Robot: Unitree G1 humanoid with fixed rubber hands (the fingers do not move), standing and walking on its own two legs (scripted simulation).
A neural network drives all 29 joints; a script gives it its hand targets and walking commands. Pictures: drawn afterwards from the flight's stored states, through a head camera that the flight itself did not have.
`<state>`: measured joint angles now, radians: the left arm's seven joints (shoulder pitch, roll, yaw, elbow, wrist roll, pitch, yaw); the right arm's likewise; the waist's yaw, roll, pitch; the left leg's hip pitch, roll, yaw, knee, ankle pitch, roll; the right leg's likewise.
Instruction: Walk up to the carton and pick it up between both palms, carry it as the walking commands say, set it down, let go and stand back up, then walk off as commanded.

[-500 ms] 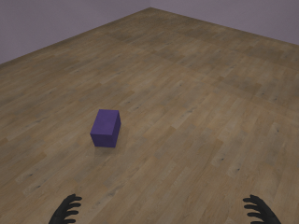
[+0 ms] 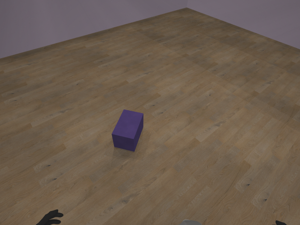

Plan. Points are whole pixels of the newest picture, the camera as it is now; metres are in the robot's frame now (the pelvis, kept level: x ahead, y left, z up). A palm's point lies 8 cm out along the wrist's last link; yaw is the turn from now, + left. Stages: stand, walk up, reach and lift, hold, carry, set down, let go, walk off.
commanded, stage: walk up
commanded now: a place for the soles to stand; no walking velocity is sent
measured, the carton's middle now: (128, 130) +0.93 +0.13 -0.67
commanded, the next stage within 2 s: none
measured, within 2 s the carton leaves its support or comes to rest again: neither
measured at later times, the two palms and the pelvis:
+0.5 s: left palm (34, 197) +0.24 +0.35 -0.08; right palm (248, 166) +0.29 -0.29 -0.03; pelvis +0.17 +0.03 +0.00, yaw +7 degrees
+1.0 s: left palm (44, 148) +0.40 +0.37 -0.08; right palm (224, 124) +0.46 -0.27 -0.03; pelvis +0.33 +0.05 +0.00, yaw +10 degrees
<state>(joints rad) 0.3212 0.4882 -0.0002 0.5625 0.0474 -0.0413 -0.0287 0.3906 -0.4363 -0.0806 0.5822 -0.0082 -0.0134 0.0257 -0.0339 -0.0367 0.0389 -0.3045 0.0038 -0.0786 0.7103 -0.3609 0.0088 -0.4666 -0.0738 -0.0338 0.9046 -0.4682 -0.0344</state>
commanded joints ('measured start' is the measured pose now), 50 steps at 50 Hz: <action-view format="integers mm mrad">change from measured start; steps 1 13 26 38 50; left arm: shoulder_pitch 100 29 23 -4 37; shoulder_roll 155 236 90 255 94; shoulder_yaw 128 139 101 147 96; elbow -118 -115 -158 -155 -114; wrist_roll -15 -8 -14 0 -28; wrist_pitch -7 -32 3 7 15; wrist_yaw -4 9 3 18 19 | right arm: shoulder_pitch -88 -11 52 96 7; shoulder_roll -244 -148 -272 -189 -272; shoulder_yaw -75 -31 -55 -29 -32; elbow -141 -142 -108 -127 -112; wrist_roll -26 -4 -27 8 -7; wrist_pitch -7 -28 -27 -23 -22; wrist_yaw -2 32 -29 14 -41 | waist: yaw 55 35 -31 11 16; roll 233 -183 253 -225 262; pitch -2 70 -6 17 -58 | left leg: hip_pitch -187 -29 108 3 103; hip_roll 107 32 163 37 165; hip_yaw -233 127 -229 102 -133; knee -234 -54 -230 32 -109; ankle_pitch -285 26 292 -90 752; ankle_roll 197 1 209 7 181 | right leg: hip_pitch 210 94 -62 87 69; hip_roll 65 -187 28 -194 42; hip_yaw -64 56 -33 144 -41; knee -175 -545 -58 -514 -119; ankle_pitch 99 -51 134 -149 118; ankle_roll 20 -130 18 -150 7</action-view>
